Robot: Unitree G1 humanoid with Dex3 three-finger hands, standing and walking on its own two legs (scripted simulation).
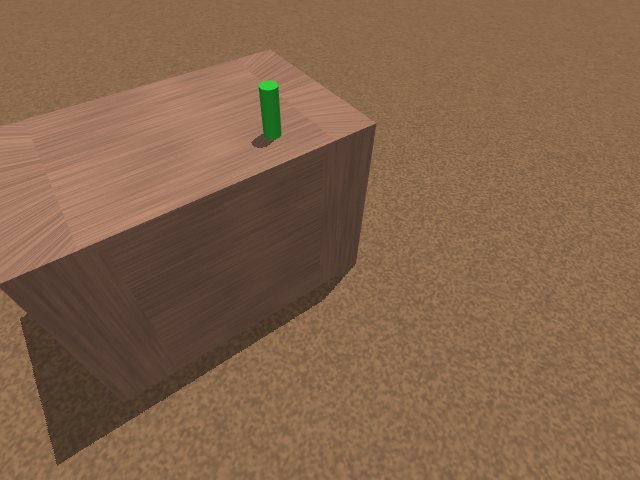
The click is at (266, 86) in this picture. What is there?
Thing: slim round
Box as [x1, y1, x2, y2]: [259, 81, 280, 139]
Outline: 263,81 259,84 263,132 265,137 272,139 277,138 280,135 278,88 277,83 274,81
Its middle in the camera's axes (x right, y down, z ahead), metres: -0.12 -0.32 +0.99
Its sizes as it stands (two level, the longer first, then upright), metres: 0.048 0.048 0.139
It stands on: a support 0.65 m high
